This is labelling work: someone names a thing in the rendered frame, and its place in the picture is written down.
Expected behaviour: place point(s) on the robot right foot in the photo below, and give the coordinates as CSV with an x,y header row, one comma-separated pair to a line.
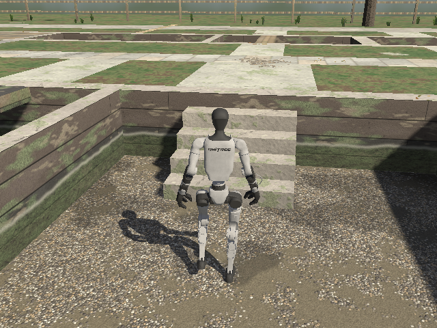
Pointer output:
x,y
229,277

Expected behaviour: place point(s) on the right robot hand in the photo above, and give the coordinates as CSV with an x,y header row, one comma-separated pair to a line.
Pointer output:
x,y
250,194

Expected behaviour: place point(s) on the left robot forearm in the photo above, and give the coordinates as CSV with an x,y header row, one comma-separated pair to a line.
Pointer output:
x,y
185,182

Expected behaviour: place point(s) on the right robot forearm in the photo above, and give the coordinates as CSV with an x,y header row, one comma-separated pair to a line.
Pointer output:
x,y
252,181

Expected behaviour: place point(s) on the right robot upper arm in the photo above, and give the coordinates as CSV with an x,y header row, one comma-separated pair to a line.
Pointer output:
x,y
244,156

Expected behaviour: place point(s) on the left robot hand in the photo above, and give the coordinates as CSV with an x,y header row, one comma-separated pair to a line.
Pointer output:
x,y
181,198

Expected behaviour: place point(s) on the robot right thigh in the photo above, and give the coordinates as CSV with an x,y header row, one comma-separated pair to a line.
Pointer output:
x,y
235,205

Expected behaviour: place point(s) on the left robot upper arm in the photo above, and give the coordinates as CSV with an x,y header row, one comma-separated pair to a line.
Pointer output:
x,y
198,143

